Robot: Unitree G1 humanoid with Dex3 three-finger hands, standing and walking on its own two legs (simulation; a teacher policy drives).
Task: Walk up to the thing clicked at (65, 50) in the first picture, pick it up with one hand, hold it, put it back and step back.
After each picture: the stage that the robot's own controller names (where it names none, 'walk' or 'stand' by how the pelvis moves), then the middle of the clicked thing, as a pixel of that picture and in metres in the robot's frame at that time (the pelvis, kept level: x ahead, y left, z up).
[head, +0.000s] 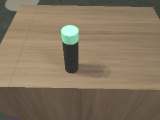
stand; (70, 51) +0.54 +0.08 -0.04
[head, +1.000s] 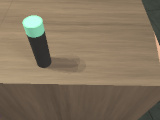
walk; (39, 45) +0.51 +0.23 -0.02
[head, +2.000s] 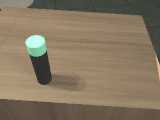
stand; (40, 62) +0.47 +0.21 -0.04
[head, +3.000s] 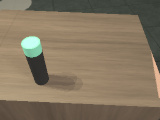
stand; (37, 63) +0.48 +0.22 -0.05
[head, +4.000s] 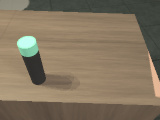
stand; (33, 63) +0.48 +0.24 -0.05
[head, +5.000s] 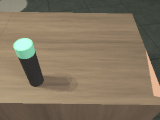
stand; (30, 65) +0.47 +0.25 -0.05
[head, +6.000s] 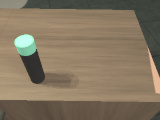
rise first; (32, 61) +0.47 +0.25 -0.04
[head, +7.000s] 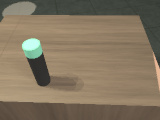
go down; (38, 64) +0.47 +0.25 -0.04
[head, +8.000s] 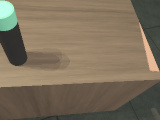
go down; (10, 38) +0.48 +0.23 +0.02
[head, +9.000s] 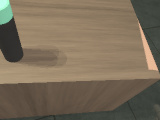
approach; (6, 33) +0.49 +0.23 +0.04
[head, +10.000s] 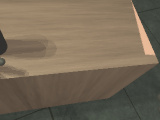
close in; out of the picture +0.49 +0.25 +0.07
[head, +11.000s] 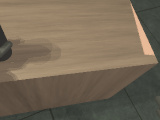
lift; out of the picture +0.47 +0.24 +0.06
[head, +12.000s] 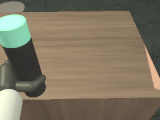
lift; (25, 62) +0.33 +0.18 +0.16
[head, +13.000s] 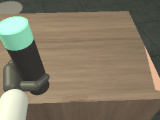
hold; (28, 62) +0.33 +0.17 +0.15
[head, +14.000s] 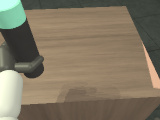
hold; (22, 43) +0.38 +0.18 +0.18
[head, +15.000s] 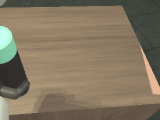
crouch; (9, 68) +0.33 +0.20 +0.12
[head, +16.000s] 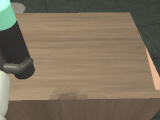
crouch; (12, 45) +0.37 +0.22 +0.19
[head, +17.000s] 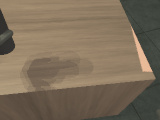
lower; out of the picture +0.48 +0.25 +0.15
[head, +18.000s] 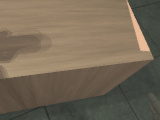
lower; out of the picture +0.50 +0.25 +0.07
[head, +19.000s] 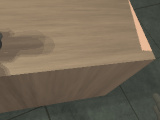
lower; out of the picture +0.49 +0.25 +0.08
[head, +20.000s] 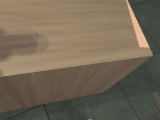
lower; out of the picture +0.50 +0.26 +0.08
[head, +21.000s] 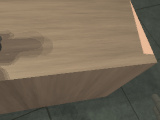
loosen; out of the picture +0.49 +0.25 +0.07
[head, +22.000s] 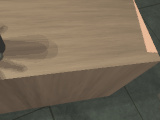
withdraw; out of the picture +0.47 +0.25 +0.08
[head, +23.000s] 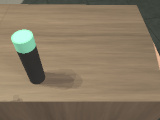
sink last; (31, 60) +0.45 +0.23 +0.01
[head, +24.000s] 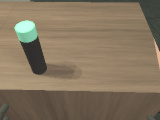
stand; (33, 50) +0.50 +0.25 +0.01
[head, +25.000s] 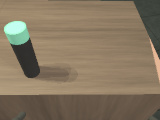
stand; (25, 53) +0.47 +0.25 +0.03
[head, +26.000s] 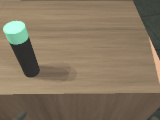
stand; (24, 52) +0.47 +0.26 +0.03
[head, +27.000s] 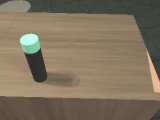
stand; (35, 60) +0.50 +0.24 -0.04
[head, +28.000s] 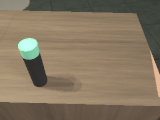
stand; (34, 65) +0.46 +0.23 -0.05
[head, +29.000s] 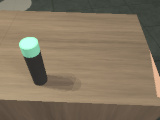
stand; (35, 63) +0.48 +0.23 -0.05
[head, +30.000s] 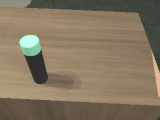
stand; (35, 62) +0.47 +0.23 -0.05
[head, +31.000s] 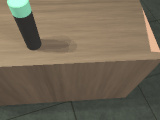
walk; (27, 26) +0.58 +0.23 -0.02
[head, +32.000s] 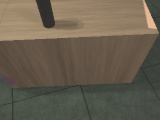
walk; (44, 6) +0.77 +0.25 -0.03
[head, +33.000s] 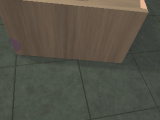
stand; out of the picture +1.10 +0.19 -0.02
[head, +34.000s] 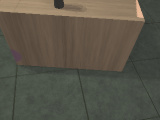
stand; out of the picture +1.07 +0.20 -0.03
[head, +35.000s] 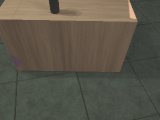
stand; out of the picture +1.10 +0.23 -0.05
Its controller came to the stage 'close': yes
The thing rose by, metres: 0.23
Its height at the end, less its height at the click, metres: +0.00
